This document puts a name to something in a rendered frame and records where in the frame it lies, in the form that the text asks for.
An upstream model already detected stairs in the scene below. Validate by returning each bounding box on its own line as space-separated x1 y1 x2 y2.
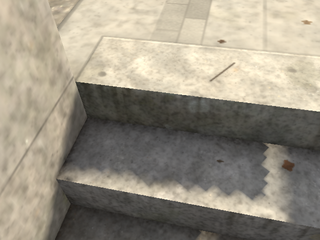
55 82 320 240

